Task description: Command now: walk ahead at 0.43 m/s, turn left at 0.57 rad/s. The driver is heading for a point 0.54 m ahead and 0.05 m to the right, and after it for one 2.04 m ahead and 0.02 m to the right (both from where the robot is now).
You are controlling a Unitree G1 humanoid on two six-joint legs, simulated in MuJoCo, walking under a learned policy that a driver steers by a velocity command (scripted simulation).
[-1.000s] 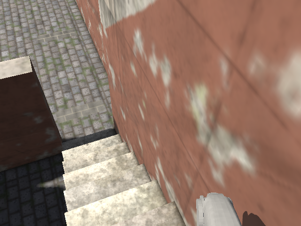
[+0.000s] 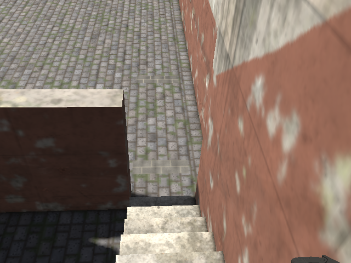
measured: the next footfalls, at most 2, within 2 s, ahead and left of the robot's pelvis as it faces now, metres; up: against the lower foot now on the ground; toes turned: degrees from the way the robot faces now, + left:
right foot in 0.26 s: +0.10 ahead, -0.08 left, -0.20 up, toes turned +12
left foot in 0.32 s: +0.05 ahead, +0.09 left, -0.05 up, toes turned +11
